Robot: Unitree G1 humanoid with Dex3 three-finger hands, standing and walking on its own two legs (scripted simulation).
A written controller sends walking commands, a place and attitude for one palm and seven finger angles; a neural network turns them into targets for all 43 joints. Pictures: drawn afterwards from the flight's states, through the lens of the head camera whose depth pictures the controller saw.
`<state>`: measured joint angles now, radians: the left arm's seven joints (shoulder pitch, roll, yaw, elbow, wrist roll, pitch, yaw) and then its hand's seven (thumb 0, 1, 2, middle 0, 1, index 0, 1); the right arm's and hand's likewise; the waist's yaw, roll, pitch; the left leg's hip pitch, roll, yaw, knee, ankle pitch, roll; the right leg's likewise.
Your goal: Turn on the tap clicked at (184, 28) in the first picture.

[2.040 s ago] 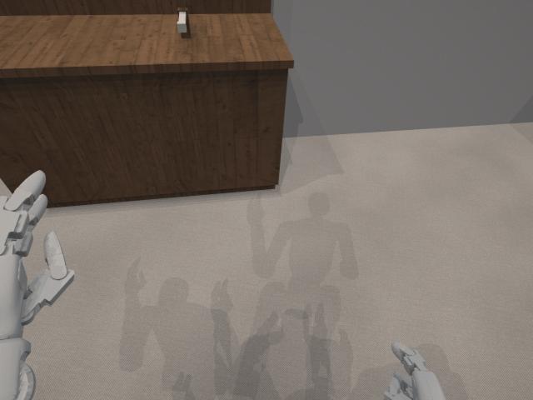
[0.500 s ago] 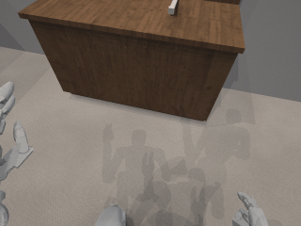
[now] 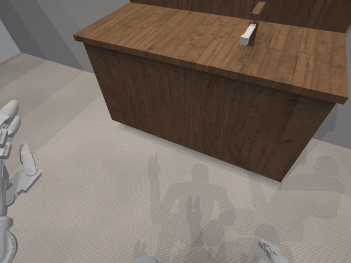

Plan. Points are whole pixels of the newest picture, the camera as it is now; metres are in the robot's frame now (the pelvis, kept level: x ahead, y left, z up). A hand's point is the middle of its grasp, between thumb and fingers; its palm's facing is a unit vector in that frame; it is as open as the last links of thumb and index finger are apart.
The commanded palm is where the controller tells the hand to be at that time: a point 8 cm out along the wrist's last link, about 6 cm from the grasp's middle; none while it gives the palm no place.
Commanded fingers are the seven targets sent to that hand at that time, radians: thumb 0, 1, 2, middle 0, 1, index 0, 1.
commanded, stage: walk to a spot facing it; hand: left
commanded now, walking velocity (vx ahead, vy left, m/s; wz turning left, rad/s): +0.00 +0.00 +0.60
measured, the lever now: (244, 39) +0.87 -0.17 +0.09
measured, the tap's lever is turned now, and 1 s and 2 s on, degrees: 0 0 0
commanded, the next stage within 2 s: turn to face it in 0.04 s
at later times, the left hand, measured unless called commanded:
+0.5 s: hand (46, 127) +0.28 +0.26 +0.21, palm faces +0.45 -0.81 -0.37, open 7.5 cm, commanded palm +0.24 +0.29 +0.19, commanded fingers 0.00 0.90 0.90 -0.20 -0.30 -0.20 -0.30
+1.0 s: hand (118, 124) +0.30 +0.13 +0.21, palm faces +0.16 -0.86 -0.49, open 7.4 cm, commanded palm +0.26 +0.19 +0.19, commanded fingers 0.00 0.90 0.90 -0.20 -0.30 -0.20 -0.30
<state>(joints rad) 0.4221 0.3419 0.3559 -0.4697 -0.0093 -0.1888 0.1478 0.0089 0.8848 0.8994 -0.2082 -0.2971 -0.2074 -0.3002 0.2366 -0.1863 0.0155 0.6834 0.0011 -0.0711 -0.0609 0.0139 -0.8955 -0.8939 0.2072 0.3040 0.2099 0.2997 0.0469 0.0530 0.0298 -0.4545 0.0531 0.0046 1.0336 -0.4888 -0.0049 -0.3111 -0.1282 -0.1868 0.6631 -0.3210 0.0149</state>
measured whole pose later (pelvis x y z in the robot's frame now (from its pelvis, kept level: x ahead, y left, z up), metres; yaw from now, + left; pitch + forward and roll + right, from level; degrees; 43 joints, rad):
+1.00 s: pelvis +0.03 -0.03 +0.01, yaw -17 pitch +1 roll +3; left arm 0.51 0.42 0.40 -0.52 -0.06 -0.22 0.15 0.01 0.88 0.90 -0.21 -0.30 -0.21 -0.30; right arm 0.20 -0.29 -0.05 0.58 0.01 0.02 -0.04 0.02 -0.90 -0.90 0.20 0.30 0.20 0.30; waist 0.00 -0.01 0.01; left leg -0.41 0.04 0.01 0.91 -0.44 -0.07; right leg -0.38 0.09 0.03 0.45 -0.09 -0.11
